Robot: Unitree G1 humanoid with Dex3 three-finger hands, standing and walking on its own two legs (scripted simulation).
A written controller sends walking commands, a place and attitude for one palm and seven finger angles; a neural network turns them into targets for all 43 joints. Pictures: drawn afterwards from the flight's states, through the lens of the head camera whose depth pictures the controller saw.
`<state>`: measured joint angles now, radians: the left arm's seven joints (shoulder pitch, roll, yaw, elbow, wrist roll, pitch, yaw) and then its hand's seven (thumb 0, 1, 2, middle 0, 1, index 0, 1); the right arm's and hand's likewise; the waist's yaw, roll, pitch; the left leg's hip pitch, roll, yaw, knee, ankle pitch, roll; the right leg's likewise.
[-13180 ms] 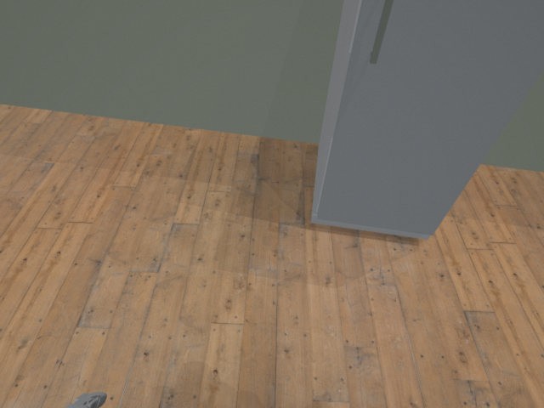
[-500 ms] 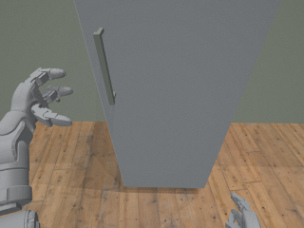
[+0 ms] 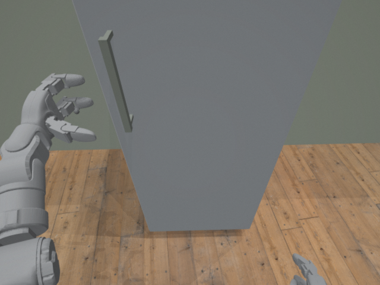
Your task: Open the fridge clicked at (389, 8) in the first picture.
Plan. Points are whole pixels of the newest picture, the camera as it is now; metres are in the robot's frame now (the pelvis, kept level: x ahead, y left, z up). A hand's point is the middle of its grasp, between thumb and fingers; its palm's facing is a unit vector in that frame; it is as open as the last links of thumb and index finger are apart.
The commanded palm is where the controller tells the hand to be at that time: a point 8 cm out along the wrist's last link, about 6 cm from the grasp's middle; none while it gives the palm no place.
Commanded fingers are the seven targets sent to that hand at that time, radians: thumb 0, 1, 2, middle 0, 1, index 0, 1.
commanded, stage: move the hooked fingers beside the handle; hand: left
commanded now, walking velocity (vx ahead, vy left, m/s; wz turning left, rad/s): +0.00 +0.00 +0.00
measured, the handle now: (119, 87) +0.49 +0.19 +0.19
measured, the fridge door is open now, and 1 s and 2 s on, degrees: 0 0 0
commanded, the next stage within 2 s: feel for the door with the fingertips in 1.28 s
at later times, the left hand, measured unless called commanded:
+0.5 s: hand (92, 98) +0.43 +0.23 +0.20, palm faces +0.08 -1.00 +0.00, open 14.0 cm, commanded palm +0.40 +0.29 +0.20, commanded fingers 0.00 -0.50 0.30 -0.30 -1.20 -0.30 -1.20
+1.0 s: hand (82, 102) +0.42 +0.25 +0.20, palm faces +0.10 -1.00 +0.00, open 14.0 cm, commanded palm +0.39 +0.30 +0.20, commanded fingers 0.00 -0.50 0.30 -0.30 -1.20 -0.30 -1.20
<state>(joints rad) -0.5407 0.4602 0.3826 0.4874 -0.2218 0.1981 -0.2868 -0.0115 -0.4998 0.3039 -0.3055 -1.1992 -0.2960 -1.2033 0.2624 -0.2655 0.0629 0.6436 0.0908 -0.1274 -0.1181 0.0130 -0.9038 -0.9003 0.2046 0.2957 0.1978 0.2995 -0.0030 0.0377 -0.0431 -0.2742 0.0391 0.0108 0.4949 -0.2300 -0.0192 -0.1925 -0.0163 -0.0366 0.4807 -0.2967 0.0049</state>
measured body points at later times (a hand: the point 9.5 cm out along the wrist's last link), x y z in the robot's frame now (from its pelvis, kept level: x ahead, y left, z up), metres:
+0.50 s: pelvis +0.01 +0.00 +0.00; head +0.01 -0.01 +0.45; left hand +0.42 +0.29 +0.20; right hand +0.12 -0.26 -0.11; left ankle +0.02 +0.13 -0.74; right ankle -0.03 -0.12 -0.74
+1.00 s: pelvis +0.01 +0.00 +0.00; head +0.01 +0.00 +0.45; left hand +0.40 +0.30 +0.20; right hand +0.12 -0.26 -0.10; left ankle +0.02 +0.13 -0.74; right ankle -0.03 -0.12 -0.74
